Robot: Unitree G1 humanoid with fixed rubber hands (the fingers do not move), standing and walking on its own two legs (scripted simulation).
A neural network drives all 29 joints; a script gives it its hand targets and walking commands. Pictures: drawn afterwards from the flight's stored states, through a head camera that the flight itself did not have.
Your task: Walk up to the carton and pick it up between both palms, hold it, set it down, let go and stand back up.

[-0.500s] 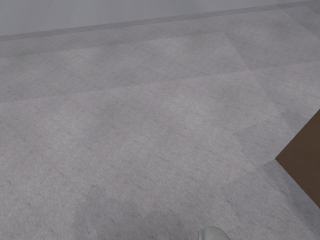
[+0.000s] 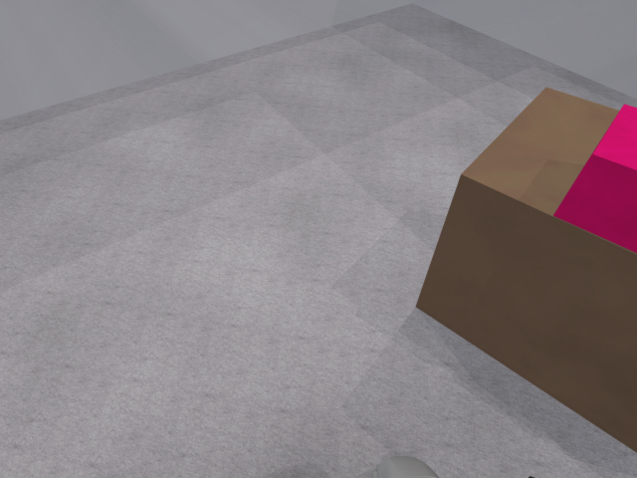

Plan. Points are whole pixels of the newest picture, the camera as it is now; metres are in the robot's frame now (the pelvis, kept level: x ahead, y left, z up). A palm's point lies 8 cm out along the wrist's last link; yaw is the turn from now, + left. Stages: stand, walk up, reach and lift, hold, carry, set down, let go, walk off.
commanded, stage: walk up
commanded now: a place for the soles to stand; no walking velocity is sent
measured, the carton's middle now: out of the picture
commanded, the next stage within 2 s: none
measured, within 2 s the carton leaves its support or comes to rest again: neither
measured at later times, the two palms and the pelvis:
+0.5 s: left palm (251, 352) +0.32 +0.14 -0.11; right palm (605, 441) +0.19 -0.36 -0.11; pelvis +0.17 -0.09 +0.00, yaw -18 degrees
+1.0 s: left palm (368, 261) +0.50 -0.06 -0.11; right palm out of the picture +0.17 -0.49 -0.14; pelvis +0.29 -0.23 -0.02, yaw -34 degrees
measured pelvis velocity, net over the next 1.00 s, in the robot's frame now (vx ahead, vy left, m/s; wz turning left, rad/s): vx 0.29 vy -0.23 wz -0.60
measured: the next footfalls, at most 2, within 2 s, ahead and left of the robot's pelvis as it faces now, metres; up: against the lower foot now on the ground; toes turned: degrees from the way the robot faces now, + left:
right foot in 0.22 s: +0.20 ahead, -0.20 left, +0.00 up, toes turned -17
left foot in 0.54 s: +0.34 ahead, +0.00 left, +0.00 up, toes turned -13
